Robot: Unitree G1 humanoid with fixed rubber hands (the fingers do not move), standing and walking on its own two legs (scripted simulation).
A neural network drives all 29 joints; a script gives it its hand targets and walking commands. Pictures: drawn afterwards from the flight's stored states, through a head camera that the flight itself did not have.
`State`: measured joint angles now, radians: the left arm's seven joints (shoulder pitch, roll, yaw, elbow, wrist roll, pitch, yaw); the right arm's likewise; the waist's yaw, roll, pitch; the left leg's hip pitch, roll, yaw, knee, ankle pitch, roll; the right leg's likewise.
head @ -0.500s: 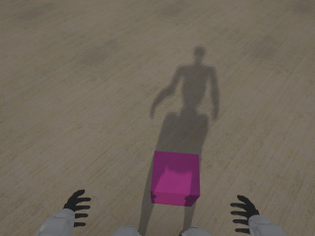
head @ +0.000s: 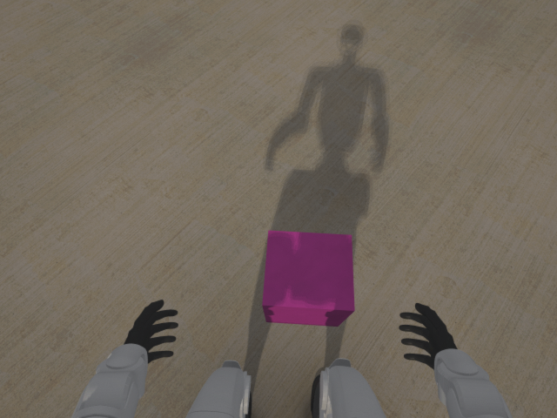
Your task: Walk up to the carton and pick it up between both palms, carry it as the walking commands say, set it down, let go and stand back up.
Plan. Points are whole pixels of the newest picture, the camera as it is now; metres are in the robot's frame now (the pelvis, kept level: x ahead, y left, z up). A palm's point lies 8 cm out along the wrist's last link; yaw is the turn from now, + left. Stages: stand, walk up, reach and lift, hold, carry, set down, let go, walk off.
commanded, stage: reach and lift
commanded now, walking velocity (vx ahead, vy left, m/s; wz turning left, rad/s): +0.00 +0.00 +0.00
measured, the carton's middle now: (305, 282) +0.44 -0.05 -0.57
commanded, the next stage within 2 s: none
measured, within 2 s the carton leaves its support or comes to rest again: neither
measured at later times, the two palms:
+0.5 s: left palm (184, 263) +0.35 +0.19 -0.13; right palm (424, 264) +0.36 -0.23 -0.13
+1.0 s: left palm (201, 217) +0.45 +0.19 -0.17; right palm (417, 223) +0.46 -0.24 -0.16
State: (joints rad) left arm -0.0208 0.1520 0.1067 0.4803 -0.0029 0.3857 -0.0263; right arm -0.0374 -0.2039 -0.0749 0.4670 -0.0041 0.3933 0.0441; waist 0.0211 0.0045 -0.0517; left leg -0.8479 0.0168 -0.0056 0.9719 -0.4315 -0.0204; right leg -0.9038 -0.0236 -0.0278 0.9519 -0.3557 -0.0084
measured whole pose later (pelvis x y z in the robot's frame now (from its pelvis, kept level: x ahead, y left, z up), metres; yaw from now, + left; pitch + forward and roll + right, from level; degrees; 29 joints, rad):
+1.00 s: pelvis -0.03 +0.00 -0.05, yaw +2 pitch +46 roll +2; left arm -0.95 0.19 0.30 0.77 -0.01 0.11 0.05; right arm -1.01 -0.33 -0.34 0.86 -0.02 0.10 0.09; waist -0.03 0.01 -0.08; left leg -1.51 -0.02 -0.02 1.06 -0.34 -0.03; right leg -1.57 -0.02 0.02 1.04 -0.27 0.00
